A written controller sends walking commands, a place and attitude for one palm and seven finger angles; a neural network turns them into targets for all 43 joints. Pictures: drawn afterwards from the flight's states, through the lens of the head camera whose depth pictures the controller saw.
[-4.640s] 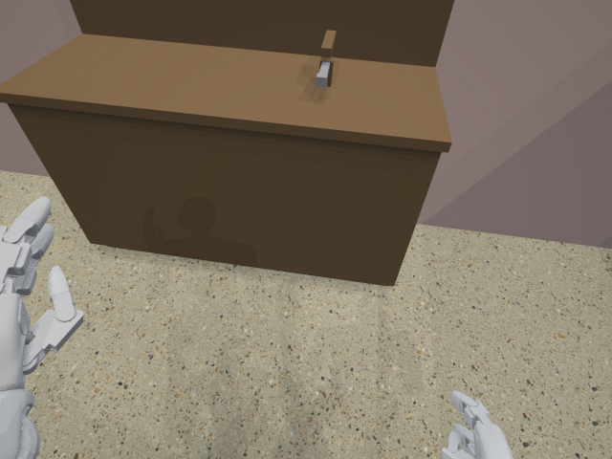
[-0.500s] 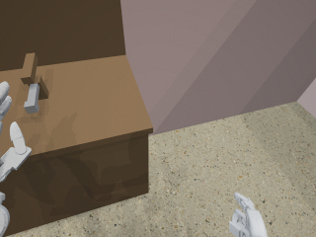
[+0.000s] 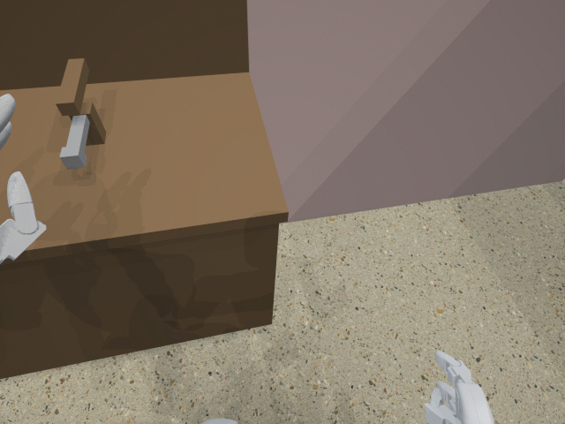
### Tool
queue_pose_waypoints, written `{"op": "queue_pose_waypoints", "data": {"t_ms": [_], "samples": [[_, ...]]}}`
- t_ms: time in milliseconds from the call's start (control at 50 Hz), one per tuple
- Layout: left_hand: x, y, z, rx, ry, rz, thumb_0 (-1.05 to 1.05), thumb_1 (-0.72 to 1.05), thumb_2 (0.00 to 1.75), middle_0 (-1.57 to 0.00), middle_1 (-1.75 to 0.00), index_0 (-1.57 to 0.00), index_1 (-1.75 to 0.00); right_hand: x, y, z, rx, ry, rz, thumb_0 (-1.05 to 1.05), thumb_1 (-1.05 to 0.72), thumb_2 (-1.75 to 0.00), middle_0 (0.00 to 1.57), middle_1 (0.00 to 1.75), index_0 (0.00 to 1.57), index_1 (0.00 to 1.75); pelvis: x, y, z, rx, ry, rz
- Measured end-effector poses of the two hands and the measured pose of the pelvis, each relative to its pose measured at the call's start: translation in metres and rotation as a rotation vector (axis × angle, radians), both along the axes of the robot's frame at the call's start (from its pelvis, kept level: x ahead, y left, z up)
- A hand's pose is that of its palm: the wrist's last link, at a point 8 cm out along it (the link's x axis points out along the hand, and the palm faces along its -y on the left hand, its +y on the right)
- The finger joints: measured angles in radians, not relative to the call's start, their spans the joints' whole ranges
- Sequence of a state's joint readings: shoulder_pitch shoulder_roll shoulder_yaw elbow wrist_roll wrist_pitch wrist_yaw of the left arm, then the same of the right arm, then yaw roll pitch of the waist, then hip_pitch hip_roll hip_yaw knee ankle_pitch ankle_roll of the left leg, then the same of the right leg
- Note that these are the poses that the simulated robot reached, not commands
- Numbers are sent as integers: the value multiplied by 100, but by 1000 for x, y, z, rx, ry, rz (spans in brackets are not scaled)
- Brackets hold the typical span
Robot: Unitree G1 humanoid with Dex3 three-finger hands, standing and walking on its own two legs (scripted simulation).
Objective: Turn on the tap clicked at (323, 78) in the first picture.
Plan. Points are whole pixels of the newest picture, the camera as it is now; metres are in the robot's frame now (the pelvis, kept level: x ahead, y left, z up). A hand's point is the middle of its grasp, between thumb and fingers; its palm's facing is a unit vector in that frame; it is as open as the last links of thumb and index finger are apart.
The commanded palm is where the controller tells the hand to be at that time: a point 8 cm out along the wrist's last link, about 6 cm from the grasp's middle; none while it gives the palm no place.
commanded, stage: come to a stop and stand still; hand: left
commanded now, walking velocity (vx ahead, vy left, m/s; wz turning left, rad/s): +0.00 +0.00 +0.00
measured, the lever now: (73, 157) +0.46 +0.41 +0.05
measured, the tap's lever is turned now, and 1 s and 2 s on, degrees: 0 0 0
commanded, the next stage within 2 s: look again from close up in 1.08 s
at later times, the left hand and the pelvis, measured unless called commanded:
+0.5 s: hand out of the picture +0.20 +0.30 +0.18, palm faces +0.46 -0.84 -0.29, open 7.4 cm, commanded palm +0.14 +0.32 +0.19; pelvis -0.01 +0.04 +0.01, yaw +0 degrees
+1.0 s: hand (36, 239) +0.24 +0.29 +0.17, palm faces +0.41 -0.84 -0.35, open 7.4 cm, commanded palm +0.18 +0.31 +0.19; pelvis +0.02 +0.03 +0.01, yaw +1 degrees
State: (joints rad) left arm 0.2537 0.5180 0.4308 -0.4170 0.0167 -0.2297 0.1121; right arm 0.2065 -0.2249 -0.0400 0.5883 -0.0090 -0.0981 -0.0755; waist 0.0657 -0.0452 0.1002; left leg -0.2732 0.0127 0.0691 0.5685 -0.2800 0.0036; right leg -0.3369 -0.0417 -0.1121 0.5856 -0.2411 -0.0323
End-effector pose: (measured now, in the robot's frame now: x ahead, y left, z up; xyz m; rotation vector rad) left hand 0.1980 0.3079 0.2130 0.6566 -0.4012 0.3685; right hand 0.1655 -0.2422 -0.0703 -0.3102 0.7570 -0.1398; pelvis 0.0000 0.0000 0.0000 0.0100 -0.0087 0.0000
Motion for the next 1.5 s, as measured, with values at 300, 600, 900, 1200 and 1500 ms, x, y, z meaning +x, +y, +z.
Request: {"op": "queue_pose_waypoints", "data": {"t_ms": [300,600,900,1200,1500], "samples": [[-37,13,-41,-191,86,-80,2,89,90,-22,-31,-22,-30,-52,69,4,137,-59,39,1,-90,-90,20,30,20,30,-23,36,3,-12,-47,-22],[-24,25,-31,-245,13,-24,2,89,90,-21,-31,-21,-30,-8,75,22,101,-128,104,1,-90,-90,20,30,21,30,-5,42,10,-20,-27,1],[-1,19,-27,-235,56,-22,2,89,90,-21,-31,-21,-30,30,58,27,69,-107,76,1,-90,-90,20,30,20,30,22,35,13,-26,0,13],[-5,15,-31,-263,94,13,2,89,90,-21,-31,-21,-30,26,56,21,79,-74,59,1,-90,-90,20,30,20,30,23,30,15,-27,2,20],[-9,14,-29,-258,107,24,2,89,90,-21,-31,-21,-30,19,53,17,79,-52,44,1,-90,-90,20,30,20,30,21,30,16,-24,3,27]]}}
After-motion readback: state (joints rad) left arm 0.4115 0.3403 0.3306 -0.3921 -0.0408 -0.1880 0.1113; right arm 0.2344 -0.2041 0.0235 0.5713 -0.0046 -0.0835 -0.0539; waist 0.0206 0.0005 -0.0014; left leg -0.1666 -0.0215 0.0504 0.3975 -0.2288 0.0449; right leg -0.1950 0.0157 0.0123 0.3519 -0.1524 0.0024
